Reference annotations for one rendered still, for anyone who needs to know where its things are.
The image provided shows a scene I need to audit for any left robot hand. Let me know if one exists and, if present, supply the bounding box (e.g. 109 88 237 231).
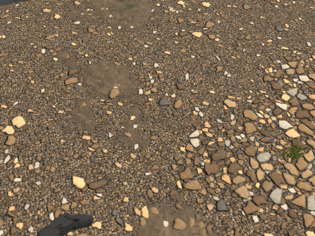
36 212 94 236

